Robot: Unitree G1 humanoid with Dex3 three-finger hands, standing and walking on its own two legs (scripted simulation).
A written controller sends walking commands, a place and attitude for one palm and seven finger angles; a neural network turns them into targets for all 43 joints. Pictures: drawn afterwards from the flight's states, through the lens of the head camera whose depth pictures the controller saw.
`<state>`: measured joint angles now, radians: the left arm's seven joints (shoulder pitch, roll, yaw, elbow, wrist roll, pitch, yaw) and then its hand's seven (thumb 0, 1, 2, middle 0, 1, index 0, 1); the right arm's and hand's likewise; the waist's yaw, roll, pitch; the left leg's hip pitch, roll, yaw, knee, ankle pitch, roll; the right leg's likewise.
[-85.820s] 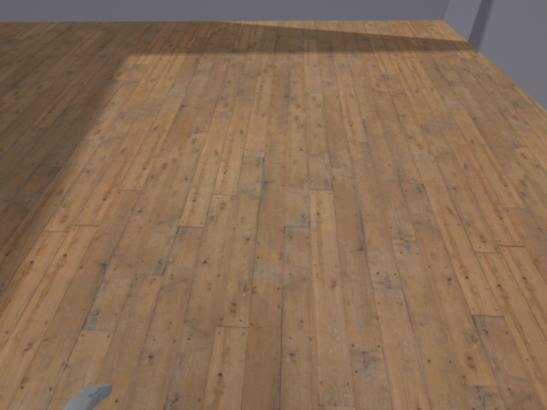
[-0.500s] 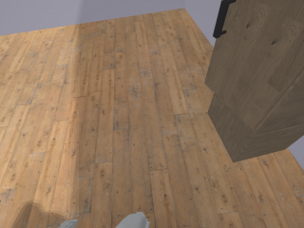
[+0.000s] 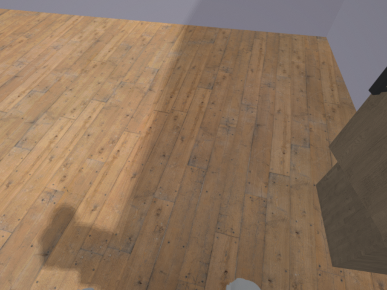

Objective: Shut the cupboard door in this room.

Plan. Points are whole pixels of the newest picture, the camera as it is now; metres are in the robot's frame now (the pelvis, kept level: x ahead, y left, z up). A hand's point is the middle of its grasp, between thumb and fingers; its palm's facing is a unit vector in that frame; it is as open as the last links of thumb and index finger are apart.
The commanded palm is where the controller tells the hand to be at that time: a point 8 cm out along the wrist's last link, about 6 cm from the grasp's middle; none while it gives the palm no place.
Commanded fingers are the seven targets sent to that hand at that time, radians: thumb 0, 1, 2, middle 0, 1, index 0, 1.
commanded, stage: walk to a spot facing it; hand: left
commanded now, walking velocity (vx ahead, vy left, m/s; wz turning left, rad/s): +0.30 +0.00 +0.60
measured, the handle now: out of the picture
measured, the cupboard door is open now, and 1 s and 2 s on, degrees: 16 16 16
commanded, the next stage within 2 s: turn to face it in 0.92 s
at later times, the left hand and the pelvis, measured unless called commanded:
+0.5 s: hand out of the picture +0.06 +0.13 -0.16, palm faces +0.40 -0.90 -0.19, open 7.4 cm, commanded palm none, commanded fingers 0.00 0.90 0.90 -0.20 -0.30 -0.20 -0.30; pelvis +0.15 -0.01 +0.00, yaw +21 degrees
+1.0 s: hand (74, 196) +0.35 +0.35 -0.14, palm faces +0.52 -0.83 -0.18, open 7.4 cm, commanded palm none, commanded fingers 0.00 0.90 0.90 -0.20 -0.30 -0.20 -0.30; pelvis +0.32 +0.11 +0.01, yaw +34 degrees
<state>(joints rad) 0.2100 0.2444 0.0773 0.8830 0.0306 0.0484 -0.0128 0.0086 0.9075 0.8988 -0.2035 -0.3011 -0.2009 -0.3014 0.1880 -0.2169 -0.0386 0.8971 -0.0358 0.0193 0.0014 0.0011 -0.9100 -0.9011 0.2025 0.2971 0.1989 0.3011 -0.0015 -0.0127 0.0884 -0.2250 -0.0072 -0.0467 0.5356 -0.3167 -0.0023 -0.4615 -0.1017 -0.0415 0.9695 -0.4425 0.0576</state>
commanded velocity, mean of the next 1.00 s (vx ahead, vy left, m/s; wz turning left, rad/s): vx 0.29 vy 0.00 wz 0.53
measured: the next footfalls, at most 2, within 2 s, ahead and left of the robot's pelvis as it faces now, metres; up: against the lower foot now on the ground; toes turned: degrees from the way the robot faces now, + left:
right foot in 0.12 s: +0.12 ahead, -0.14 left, +0.00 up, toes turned -1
left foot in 0.60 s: +0.27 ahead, +0.13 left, +0.00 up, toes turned +31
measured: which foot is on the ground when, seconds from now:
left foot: down 0.00-0.12, up 0.14-0.58, down 0.60-1.00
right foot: up 0.00-0.10, down 0.12-0.58, up 0.60-1.00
